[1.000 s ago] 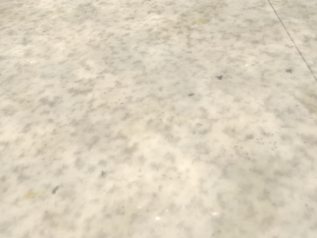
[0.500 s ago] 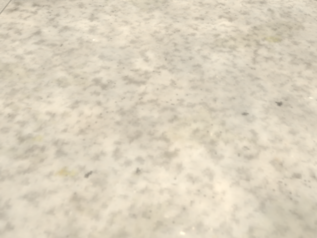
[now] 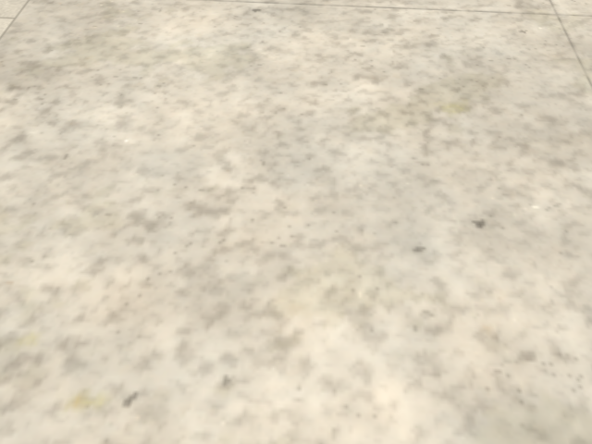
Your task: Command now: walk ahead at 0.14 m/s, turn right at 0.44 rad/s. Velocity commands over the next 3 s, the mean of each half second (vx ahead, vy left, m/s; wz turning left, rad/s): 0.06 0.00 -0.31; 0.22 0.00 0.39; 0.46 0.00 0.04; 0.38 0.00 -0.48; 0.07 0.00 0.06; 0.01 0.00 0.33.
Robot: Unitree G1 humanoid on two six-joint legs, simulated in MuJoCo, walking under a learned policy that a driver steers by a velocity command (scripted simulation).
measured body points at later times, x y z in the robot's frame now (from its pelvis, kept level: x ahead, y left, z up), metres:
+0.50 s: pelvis +0.06 -0.06 +0.00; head +0.10 -0.08 +0.45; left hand +0.28 +0.15 -0.09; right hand +0.13 -0.35 -0.13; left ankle +0.06 +0.10 -0.69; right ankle +0.10 -0.15 -0.74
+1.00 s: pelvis +0.15 -0.02 +0.02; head +0.17 +0.02 +0.46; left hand +0.33 +0.27 -0.08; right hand +0.17 -0.30 -0.09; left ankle +0.06 +0.06 -0.74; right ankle +0.29 -0.19 -0.67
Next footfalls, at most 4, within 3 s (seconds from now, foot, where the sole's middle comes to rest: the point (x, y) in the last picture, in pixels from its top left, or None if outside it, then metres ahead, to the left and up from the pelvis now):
0.30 right None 0.13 -0.16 -0.77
0.78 left None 0.10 0.07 -0.77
1.22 right None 0.48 -0.12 -0.77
1.70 left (247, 352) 0.72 0.14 -0.77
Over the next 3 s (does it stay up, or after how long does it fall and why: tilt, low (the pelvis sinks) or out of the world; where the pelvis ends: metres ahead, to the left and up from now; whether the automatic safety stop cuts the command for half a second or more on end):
stays up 0.76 0.03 0.00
